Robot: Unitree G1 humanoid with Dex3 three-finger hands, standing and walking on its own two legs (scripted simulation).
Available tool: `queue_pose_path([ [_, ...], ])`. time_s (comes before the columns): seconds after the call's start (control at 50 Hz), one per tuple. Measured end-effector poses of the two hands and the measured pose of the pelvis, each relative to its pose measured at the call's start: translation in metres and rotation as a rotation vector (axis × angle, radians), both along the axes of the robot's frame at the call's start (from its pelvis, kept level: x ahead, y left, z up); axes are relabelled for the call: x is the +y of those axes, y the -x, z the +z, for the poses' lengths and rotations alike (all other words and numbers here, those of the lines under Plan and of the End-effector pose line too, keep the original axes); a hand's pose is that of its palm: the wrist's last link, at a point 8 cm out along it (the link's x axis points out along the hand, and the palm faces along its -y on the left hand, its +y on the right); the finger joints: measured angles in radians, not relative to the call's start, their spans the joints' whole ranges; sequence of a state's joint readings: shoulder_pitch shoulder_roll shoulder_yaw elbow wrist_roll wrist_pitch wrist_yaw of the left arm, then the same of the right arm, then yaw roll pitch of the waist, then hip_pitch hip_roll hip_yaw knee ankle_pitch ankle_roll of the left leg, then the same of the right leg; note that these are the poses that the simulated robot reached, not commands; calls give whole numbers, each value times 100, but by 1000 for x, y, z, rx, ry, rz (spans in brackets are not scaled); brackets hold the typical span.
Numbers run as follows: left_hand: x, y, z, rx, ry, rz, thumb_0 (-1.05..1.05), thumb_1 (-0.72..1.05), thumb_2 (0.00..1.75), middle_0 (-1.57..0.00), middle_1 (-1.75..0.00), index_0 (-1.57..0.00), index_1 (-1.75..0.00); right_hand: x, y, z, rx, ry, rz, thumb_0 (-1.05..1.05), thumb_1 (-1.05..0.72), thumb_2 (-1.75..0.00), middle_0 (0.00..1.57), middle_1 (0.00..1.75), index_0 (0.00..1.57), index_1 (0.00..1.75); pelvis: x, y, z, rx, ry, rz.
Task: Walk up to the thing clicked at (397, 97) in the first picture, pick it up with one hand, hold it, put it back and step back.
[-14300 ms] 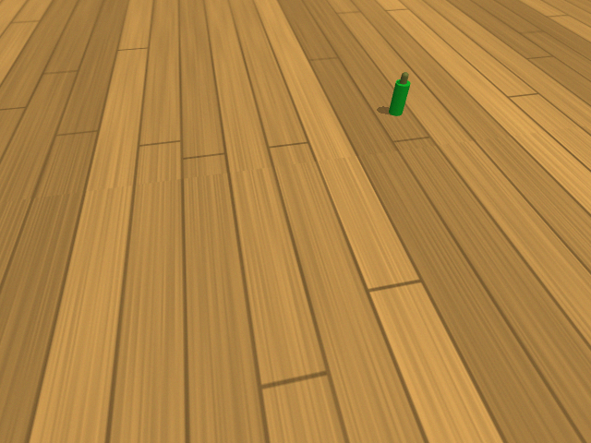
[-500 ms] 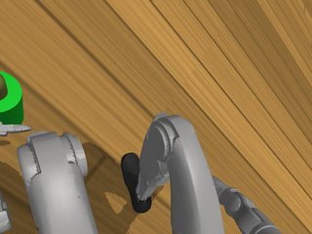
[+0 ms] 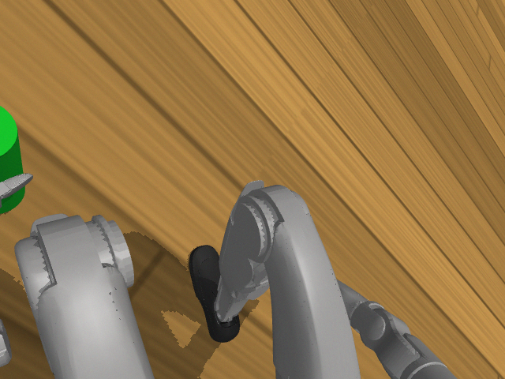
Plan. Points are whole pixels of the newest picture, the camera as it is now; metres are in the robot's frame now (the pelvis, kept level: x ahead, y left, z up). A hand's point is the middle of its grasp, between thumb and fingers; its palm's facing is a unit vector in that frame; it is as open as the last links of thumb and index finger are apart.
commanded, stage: settle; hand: left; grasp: from the side
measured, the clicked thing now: out of the picture +0.43 +0.25 -0.15
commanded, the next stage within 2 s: lift in 1.90 s
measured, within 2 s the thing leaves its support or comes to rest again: leaves its support in 0.32 s
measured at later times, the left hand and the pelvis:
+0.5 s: hand out of the picture +0.40 +0.28 -0.12, palm faces +0.25 -0.97 -0.03, open 11.7 cm; pelvis +0.01 +0.00 +0.01, yaw +2 degrees
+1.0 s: hand out of the picture +0.40 +0.28 -0.01, palm faces +0.23 -0.97 -0.06, open 11.7 cm; pelvis +0.02 -0.01 +0.05, yaw +8 degrees
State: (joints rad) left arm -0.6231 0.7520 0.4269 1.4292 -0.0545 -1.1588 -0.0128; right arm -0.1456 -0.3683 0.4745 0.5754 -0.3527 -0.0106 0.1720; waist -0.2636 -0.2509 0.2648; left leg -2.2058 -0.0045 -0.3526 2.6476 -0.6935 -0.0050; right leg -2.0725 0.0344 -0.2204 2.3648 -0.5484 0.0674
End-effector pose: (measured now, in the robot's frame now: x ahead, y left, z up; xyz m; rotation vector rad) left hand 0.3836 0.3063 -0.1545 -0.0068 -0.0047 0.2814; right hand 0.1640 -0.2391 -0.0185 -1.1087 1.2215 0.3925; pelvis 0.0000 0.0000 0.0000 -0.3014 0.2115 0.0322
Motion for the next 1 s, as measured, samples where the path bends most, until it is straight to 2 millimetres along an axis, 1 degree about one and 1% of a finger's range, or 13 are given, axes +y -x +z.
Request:
queue_pose_path([
  [0.14, -1, -3, 0, -9, -4, -11, 2, -36, 79, -67, -87, -58, -86, -3, 5, -1, 16, 9, -20, -1, -90, -90, 21, 30, 21, 30, 0, -1, 0, 2, 1, -3],
  [0.24, -1, -4, 0, -2, -5, -20, 2, -41, 87, -66, -93, -58, -91, -4, 6, -1, 17, 4, -42, -1, -91, -91, 21, 30, 21, 30, 0, -2, 1, 11, 1, -2],
  [0.36, 4, 6, 8, 23, -19, -30, 2, -46, 92, -66, -96, -58, -94, -5, 2, -2, 13, -19, -74, -1, -92, -91, 21, 30, 21, 30, -2, -5, 5, 38, -7, 6],
  [0.44, 11, 16, 23, 26, -27, -25, 3, -48, 95, -66, -97, -58, -95, -4, -5, -3, -1, -49, -90, 0, -92, -91, 21, 30, 21, 30, -3, -6, 10, 66, -17, 17],
  [0.54, 20, 24, 49, 32, -39, -20, 3, -49, 96, -67, -97, -59, -95, -2, -18, -5, -41, -94, -123, 0, -92, -91, 21, 30, 21, 30, -4, -8, 18, 104, -29, 32],
  [0.64, 27, 25, 79, 24, -58, -32, 3, -51, 98, -67, -97, -59, -96, 1, -26, -9, -73, -147, -176, 0, -92, -91, 21, 30, 20, 30, -5, -9, 24, 144, -44, 46],
  [0.76, 30, 20, 113, 24, -71, -45, 3, -53, 101, -67, -98, -59, -96, 1, -29, -17, -94, -210, -257, 0, -91, -90, 21, 30, 20, 30, -6, -13, 32, 195, -67, 62],
  [0.88, 27, 18, 134, 50, -64, -51, 3, -53, 102, -67, -98, -59, -96, -3, -28, -23, -99, -257, -343, 0, -91, -90, 21, 30, 20, 30, -10, -18, 40, 246, -93, 73],
  [1.0, 19, 18, 147, 84, -43, -50, 3, -54, 103, -67, -99, -59, -96, -8, -29, -26, -102, -285, -403, 0, -91, -90, 21, 30, 20, 30, -14, -23, 50, 290, -119, 81],
])
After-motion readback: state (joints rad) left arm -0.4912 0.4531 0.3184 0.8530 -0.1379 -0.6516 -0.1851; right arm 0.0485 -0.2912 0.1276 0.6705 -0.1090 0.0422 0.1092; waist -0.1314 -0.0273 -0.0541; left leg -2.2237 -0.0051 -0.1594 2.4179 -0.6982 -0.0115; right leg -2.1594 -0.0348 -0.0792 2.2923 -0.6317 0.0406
